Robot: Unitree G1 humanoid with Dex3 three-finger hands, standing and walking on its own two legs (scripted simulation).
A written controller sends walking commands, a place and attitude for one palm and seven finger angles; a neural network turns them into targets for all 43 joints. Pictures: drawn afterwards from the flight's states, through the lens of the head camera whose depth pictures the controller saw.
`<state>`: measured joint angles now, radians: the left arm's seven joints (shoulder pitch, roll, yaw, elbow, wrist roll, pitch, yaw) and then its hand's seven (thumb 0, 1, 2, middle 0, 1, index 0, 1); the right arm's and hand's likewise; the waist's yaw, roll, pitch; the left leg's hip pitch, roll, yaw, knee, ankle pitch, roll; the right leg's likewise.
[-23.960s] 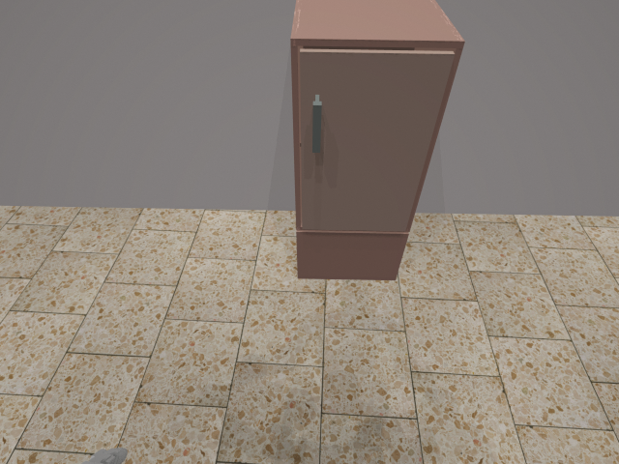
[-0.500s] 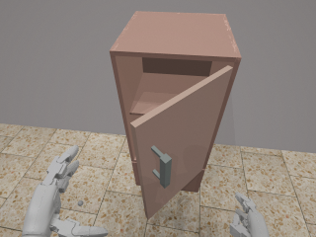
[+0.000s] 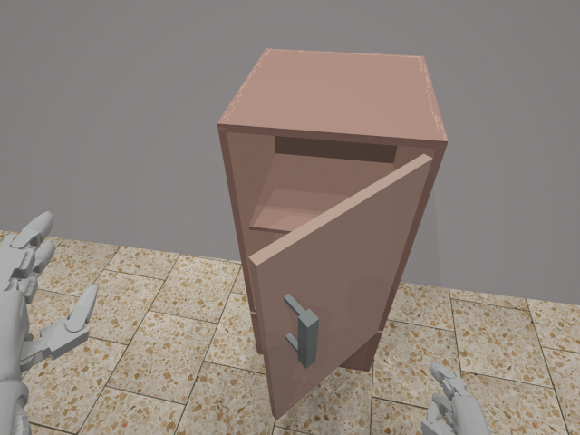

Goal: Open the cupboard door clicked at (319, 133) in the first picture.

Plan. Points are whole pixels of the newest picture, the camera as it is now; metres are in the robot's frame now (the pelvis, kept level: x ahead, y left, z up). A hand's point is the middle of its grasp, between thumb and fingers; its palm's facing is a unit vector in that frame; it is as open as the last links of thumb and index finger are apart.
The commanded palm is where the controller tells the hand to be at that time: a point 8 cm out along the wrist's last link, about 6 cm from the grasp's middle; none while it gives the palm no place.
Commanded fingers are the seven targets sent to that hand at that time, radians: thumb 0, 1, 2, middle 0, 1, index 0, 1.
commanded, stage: draw the hand back to the body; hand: left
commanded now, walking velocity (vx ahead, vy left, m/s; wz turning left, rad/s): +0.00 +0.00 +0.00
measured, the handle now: (299, 331) +0.29 +0.03 -0.03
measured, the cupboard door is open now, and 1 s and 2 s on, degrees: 48 48 48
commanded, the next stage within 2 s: step back with the hand held close in 0.42 s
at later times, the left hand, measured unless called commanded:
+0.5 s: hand (71, 313) +0.18 +0.25 +0.17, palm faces +0.47 -0.79 -0.39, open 7.4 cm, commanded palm +0.13 +0.28 +0.18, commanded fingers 0.00 0.90 0.90 -0.20 -0.30 -0.20 -0.30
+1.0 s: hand (31, 346) +0.15 +0.27 +0.16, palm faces +0.37 -0.78 -0.50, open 7.4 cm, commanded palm +0.09 +0.30 +0.18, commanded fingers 0.00 0.90 0.90 -0.20 -0.30 -0.20 -0.30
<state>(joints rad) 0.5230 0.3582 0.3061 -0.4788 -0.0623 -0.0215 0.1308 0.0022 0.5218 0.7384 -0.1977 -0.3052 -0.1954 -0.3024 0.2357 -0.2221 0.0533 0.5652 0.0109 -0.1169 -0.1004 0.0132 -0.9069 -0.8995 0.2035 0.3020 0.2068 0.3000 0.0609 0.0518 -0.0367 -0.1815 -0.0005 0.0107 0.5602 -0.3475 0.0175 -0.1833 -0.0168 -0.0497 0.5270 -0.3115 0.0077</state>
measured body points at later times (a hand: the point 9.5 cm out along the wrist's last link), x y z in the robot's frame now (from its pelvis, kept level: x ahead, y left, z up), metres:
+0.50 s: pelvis -0.01 -0.02 +0.01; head -0.03 -0.04 +0.46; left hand +0.15 +0.29 +0.19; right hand +0.18 -0.23 -0.07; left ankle -0.03 +0.10 -0.73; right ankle -0.02 -0.12 -0.73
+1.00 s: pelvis -0.06 +0.01 +0.01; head -0.04 +0.01 +0.45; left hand +0.12 +0.31 +0.19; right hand +0.12 -0.24 -0.07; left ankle -0.03 +0.10 -0.73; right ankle -0.02 -0.12 -0.73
